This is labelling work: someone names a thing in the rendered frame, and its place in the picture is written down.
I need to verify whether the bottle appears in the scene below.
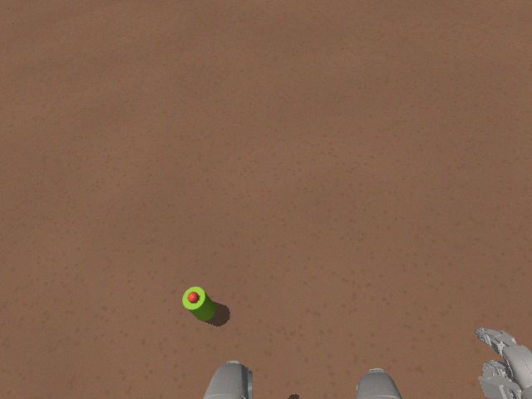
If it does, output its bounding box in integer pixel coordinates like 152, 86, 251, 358
182, 287, 215, 321

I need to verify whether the right robot hand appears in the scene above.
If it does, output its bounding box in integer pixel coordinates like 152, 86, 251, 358
475, 328, 532, 399

